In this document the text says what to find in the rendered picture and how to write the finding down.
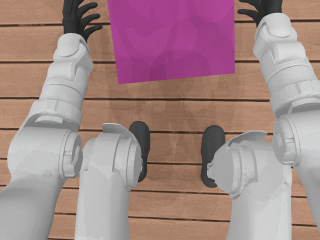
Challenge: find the carton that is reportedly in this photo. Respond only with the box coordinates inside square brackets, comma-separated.
[107, 0, 235, 84]

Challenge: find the right robot forearm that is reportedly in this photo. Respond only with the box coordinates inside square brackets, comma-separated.
[252, 12, 320, 118]

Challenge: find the robot left upper arm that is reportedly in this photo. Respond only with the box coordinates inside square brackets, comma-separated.
[0, 126, 83, 240]

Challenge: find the right robot hand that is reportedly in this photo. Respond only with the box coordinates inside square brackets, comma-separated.
[237, 0, 283, 28]

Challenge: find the right robot foot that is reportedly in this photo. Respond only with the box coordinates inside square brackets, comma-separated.
[200, 125, 226, 188]

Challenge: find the robot right upper arm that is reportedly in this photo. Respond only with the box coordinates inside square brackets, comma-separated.
[271, 109, 320, 233]

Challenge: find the robot right shin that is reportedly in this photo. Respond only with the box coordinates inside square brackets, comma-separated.
[207, 130, 293, 191]

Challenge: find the left robot forearm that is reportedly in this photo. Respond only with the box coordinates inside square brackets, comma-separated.
[7, 33, 94, 174]

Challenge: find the left robot hand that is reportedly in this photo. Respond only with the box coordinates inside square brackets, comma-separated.
[62, 0, 103, 43]

